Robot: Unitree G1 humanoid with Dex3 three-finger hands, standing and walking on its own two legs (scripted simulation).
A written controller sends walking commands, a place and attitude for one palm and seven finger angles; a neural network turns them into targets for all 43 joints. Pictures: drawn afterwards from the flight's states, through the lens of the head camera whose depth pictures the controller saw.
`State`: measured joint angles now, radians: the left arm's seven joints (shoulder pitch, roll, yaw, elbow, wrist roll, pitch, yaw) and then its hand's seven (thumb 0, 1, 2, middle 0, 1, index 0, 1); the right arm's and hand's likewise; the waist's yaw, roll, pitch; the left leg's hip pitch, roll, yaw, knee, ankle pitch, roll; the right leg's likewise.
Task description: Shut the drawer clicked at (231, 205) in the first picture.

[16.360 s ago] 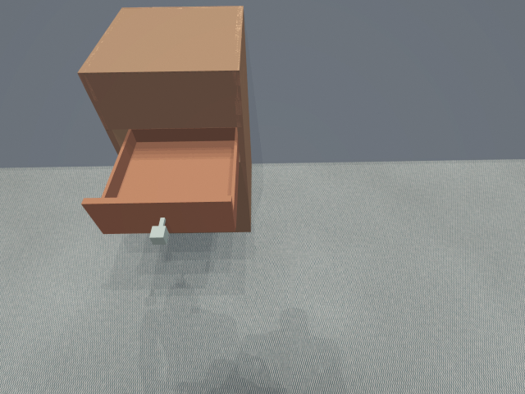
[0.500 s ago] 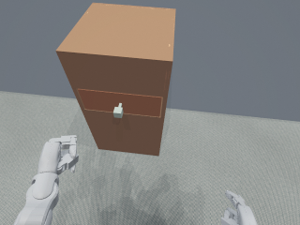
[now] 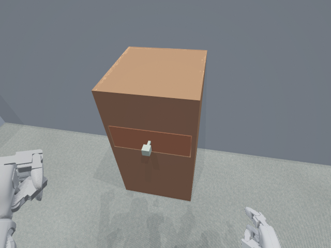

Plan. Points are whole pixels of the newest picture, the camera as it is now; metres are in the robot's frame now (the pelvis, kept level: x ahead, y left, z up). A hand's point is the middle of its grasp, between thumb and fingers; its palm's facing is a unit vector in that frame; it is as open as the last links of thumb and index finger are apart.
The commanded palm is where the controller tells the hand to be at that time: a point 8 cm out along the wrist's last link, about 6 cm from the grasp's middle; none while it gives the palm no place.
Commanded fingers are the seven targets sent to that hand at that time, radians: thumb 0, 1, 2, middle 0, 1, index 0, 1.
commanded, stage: draw the hand back to the body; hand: left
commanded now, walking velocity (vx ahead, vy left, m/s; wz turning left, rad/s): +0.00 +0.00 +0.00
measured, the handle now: (147, 147) +0.60 +0.17 -0.24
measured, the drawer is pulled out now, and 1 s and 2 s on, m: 0.00 0.00 0.00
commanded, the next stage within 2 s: step back with the hand held close in 0.14 s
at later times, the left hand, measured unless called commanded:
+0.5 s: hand (48, 192) +0.16 +0.23 +0.16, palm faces +0.35 -0.82 -0.45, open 3.2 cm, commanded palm +0.09 +0.27 +0.18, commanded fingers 0.00 0.90 0.90 -1.40 -1.60 -1.40 -1.60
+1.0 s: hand (15, 225) +0.11 +0.26 +0.15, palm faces +0.37 -0.81 -0.45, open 3.2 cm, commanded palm +0.05 +0.29 +0.18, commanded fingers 0.00 0.90 0.90 -1.40 -1.60 -1.40 -1.60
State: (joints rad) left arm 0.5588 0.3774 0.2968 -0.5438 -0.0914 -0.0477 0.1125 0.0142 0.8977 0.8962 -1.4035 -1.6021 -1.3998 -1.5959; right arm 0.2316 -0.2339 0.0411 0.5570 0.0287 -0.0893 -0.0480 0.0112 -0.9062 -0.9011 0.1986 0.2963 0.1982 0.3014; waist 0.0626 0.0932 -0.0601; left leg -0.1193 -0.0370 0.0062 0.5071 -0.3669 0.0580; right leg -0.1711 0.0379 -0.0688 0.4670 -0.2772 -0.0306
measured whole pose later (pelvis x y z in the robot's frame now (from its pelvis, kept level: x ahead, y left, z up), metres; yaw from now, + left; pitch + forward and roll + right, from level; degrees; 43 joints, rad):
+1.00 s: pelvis -0.09 +0.02 -0.01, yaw -1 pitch +0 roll -1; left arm 0.58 0.36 0.35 -0.50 -0.01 -0.24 0.13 0.01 0.89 0.90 -1.41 -1.60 -1.41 -1.60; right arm 0.19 -0.22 0.01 0.54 0.01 -0.05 -0.05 0.01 -0.91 -0.90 0.20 0.30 0.20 0.30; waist 0.01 0.01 0.01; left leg -0.30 -0.07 0.06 0.56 -0.26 0.10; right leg -0.36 0.01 -0.02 0.52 -0.16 0.00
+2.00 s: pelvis -0.17 +0.00 +0.00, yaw +1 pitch +4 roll -3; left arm 0.62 0.44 0.45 -0.64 -0.03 -0.29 0.14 0.01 0.89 0.90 -1.41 -1.60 -1.41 -1.60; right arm 0.21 -0.17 -0.02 0.62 -0.02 -0.10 -0.06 0.01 -0.91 -0.90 0.20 0.30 0.20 0.30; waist 0.00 -0.03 -0.02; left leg -0.43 0.02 -0.02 0.55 -0.19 0.03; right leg -0.39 0.07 0.03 0.82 -0.41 0.01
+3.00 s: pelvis -0.37 -0.02 -0.01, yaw -1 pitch -2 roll -1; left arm 0.58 0.41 0.36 -0.58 -0.01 -0.20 0.14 0.01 0.89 0.90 -1.41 -1.60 -1.41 -1.60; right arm 0.28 -0.16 0.04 0.65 -0.01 -0.07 -0.05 0.01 -0.90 -0.90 0.20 0.30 0.20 0.30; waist -0.02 -0.02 -0.02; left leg -0.45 0.02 0.01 0.93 -0.40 0.01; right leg -0.31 0.02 -0.07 0.62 -0.27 -0.06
